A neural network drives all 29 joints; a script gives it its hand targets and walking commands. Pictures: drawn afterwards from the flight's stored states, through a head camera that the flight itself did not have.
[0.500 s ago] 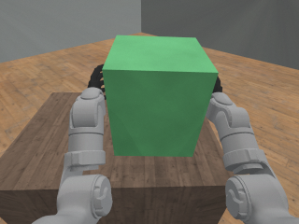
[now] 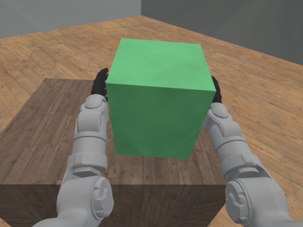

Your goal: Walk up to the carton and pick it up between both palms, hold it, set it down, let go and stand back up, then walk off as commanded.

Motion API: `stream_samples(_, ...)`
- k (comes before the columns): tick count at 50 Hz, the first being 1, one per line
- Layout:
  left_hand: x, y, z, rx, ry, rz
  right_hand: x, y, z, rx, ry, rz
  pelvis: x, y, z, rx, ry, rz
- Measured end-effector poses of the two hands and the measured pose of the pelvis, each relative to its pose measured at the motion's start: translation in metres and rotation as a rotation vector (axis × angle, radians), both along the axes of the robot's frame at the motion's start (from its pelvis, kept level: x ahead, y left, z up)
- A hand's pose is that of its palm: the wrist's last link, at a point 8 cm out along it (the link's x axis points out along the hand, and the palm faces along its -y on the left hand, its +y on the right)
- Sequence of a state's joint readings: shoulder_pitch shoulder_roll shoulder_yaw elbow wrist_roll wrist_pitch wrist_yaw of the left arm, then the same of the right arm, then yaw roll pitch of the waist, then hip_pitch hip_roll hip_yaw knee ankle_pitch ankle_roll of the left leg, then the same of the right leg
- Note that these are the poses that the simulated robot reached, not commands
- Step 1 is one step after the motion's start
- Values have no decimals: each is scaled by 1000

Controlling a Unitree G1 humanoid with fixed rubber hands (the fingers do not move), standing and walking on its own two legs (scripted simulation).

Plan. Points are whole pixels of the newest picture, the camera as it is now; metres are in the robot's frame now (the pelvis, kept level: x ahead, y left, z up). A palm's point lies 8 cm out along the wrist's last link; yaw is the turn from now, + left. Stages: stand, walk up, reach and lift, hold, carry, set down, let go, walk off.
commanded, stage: set down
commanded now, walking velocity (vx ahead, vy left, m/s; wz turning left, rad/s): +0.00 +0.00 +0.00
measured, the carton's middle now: (156, 101) +0.42 +0.00 +0.17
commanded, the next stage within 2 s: none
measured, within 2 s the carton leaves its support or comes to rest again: neither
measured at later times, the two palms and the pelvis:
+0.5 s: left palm (100, 98) +0.43 +0.15 +0.17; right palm (208, 110) +0.39 -0.15 +0.16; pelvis +0.01 +0.01 +0.00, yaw +0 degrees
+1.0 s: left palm (102, 106) +0.44 +0.15 +0.13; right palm (205, 115) +0.40 -0.15 +0.14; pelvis +0.02 +0.01 +0.00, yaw +0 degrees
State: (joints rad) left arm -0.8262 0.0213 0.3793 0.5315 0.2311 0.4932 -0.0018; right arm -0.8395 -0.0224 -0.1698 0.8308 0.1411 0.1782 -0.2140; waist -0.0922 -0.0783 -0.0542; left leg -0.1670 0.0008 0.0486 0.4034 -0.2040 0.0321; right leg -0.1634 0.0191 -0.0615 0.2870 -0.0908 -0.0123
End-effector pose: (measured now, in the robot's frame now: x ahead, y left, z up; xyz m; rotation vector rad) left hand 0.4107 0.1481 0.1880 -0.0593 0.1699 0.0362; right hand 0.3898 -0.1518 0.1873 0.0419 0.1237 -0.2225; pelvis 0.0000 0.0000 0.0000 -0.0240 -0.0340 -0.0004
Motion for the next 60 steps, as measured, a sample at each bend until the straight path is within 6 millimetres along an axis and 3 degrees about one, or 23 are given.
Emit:
stream_samples(10, 14, 5, -4, -5, -14, -15, 9, 5, -7, 4, -17, -15, 10, 5, 1, -6, 8, 1)
stream_samples(26, 18, 1, -17, -8, 3, -46, 4, 2, -24, 6, -2, -45, 11, 7, 1, -8, 4, 1)
stream_samples(36, 20, 0, -37, 5, 42, -63, 3, 1, -36, -37, 42, -51, 12, 7, 1, -8, 5, 1)
stream_samples(45, 26, 0, -42, 38, 33, -77, 8, 1, -38, -39, 36, -58, 16, 7, 1, -9, 12, 1)
stream_samples(52, 32, 1, -56, 61, 75, -89, 12, 3, -52, -37, 81, -62, 21, 8, 2, -9, 22, 1)
stream_samples(60, 40, 3, -52, 79, 38, -99, 18, 5, -45, -44, 46, -68, 28, 9, 2, -10, 32, 1)
